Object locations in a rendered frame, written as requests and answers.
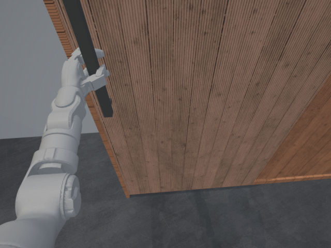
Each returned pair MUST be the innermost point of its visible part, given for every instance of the left robot hand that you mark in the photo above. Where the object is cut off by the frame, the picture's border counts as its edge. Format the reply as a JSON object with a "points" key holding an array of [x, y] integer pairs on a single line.
{"points": [[73, 75]]}

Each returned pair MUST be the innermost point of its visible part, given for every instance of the handle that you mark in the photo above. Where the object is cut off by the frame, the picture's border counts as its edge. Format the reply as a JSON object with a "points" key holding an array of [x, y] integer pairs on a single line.
{"points": [[79, 25]]}

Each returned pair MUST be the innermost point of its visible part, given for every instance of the wardrobe door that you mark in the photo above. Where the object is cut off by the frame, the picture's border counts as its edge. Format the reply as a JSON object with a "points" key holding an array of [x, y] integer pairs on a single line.
{"points": [[306, 150], [204, 91]]}

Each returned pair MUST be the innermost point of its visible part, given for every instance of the left robot upper arm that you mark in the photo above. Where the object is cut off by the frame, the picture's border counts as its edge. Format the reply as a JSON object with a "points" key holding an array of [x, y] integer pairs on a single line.
{"points": [[45, 203]]}

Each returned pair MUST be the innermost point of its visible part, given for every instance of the left robot forearm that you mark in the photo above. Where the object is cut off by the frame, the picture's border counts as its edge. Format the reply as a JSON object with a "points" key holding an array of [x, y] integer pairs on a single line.
{"points": [[61, 137]]}

